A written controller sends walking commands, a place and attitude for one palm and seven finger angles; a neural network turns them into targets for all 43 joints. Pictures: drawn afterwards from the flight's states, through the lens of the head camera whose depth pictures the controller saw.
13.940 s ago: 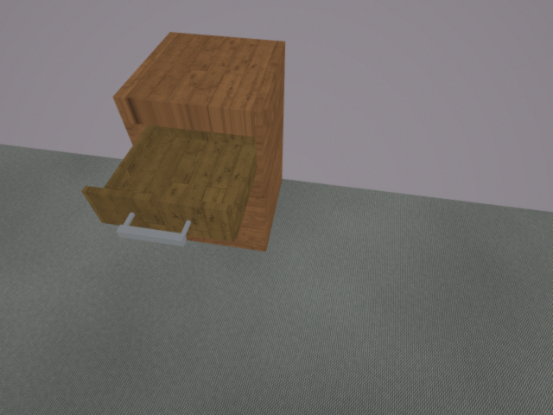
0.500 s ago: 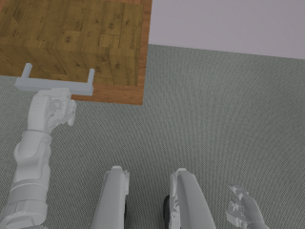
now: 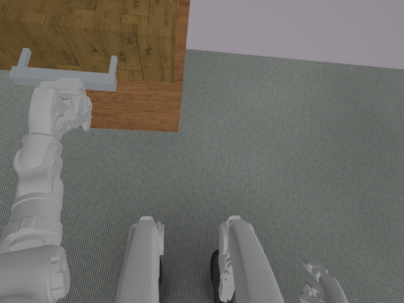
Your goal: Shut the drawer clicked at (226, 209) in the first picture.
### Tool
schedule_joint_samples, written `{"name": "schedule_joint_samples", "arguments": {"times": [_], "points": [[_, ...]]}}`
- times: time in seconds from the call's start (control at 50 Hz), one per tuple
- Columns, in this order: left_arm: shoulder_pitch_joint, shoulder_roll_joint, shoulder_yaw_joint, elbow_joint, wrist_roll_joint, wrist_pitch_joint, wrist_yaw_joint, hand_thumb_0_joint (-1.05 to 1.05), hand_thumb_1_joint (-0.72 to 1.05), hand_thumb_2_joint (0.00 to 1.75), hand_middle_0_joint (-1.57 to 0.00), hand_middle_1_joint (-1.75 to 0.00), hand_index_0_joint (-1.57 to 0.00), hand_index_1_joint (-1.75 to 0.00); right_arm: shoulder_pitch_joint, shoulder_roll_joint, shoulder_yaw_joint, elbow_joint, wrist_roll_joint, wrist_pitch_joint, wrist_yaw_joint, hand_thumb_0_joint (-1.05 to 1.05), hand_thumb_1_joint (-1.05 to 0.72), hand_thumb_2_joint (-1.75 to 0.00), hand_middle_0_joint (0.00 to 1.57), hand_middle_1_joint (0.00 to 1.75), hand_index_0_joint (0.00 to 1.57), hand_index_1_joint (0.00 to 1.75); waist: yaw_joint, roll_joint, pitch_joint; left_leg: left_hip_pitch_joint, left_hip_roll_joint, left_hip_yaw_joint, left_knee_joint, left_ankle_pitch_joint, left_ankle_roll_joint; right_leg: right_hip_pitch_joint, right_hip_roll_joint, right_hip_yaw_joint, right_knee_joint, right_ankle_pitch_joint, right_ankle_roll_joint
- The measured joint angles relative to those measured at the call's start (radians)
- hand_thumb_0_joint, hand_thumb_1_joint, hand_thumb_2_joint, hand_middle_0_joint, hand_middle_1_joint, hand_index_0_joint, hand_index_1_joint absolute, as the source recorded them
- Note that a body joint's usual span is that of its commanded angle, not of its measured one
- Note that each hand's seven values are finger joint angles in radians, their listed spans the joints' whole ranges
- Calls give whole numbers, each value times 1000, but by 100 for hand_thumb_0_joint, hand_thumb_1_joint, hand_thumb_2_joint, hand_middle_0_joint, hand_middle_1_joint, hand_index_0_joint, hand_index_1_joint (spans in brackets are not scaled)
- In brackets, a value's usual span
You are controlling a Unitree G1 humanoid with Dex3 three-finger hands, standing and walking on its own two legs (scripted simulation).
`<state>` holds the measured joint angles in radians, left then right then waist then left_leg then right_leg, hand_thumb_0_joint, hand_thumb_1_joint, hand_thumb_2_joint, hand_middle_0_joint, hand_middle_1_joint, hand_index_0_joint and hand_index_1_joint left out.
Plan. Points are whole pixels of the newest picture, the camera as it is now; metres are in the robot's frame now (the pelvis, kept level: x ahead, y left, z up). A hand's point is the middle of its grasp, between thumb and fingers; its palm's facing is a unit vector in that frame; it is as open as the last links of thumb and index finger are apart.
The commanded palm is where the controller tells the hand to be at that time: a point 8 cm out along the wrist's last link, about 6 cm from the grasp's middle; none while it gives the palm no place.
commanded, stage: push the drawer shut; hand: left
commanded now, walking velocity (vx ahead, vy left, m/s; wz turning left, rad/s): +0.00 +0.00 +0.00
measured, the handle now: (68, 68) +0.53 +0.26 +0.02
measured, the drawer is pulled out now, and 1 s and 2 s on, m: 0.11 0.00 0.00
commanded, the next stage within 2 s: pull the fist back off the drawer in 1.32 s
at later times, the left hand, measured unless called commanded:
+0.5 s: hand (92, 82) +0.51 +0.22 +0.01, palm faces +0.00 -1.00 -0.04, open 3.3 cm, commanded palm +0.52 +0.24 +0.02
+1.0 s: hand (93, 62) +0.56 +0.22 +0.01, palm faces +0.00 -1.00 -0.04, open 3.3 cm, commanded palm +0.58 +0.22 +0.02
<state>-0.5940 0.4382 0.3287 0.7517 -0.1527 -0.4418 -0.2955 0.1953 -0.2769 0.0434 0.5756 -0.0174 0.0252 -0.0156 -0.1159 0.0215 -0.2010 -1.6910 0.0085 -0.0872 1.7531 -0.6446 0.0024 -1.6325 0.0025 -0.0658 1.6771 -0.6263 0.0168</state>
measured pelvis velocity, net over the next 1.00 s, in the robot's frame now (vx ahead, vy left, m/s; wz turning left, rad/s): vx -0.01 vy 0.00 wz -0.05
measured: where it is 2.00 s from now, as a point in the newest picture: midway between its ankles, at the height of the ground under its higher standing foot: (186, 295)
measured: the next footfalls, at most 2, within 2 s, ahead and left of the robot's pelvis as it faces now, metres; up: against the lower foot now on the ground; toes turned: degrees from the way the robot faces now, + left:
none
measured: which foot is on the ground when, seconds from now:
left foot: down 0.00-1.00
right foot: down 0.00-1.00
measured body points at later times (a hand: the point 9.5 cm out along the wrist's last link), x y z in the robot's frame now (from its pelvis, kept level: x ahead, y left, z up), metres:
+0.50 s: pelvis +0.00 +0.00 -0.01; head +0.20 +0.05 +0.39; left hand +0.51 +0.27 +0.01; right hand +0.07 -0.27 -0.12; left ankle +0.06 +0.11 -0.50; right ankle +0.07 -0.13 -0.50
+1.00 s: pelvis -0.01 +0.00 -0.02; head +0.21 +0.06 +0.37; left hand +0.55 +0.28 +0.02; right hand +0.03 -0.26 -0.12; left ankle +0.06 +0.11 -0.50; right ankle +0.07 -0.13 -0.50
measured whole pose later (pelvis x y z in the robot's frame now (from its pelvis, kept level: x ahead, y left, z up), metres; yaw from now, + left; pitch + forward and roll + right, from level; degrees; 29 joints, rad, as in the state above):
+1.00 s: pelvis -0.01 +0.00 -0.02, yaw -3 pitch +37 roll -9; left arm -1.06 0.67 0.43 1.12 0.00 -0.40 -0.29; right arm 0.26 -0.26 0.10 0.58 -0.06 0.12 0.01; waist -0.24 0.03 -0.16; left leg -1.83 0.02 -0.11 1.82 -0.64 0.01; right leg -1.75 0.02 -0.08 1.72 -0.61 0.02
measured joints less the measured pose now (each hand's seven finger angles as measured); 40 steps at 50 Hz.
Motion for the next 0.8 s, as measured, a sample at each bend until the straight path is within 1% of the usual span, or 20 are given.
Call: {"name": "schedule_joint_samples", "arguments": {"times": [0.18,0.38,0.58,0.8], "points": [[-85,22,23,90,25,-12,9,5,88,92,-140,-160,-140,-160,20,2,8,12,-9,23,7,0,-90,-89,20,30,20,30,-17,2,7,-8,3,3,-2,3,2,-10,3,3,-2,5,2],[-206,76,57,207,55,-29,-1,5,86,92,-140,-160,-140,-160,24,2,18,16,-20,47,10,0,-90,-89,20,30,20,30,-41,2,19,-40,6,-4,21,0,1,-40,7,-3,16,4,0],[-318,139,89,270,81,0,-10,3,85,91,-140,-160,-140,-160,28,3,30,5,-26,75,15,0,-90,-89,20,30,20,30,-70,3,32,-85,11,-12,48,-3,2,-81,14,-9,34,7,1],[-377,172,106,285,111,41,7,6,86,91,-140,-160,-140,-160,49,13,43,1,-34,99,27,0,-90,-89,20,30,20,30,-93,10,39,-103,15,-12,55,-5,8,-96,18,-9,31,11,7]]}}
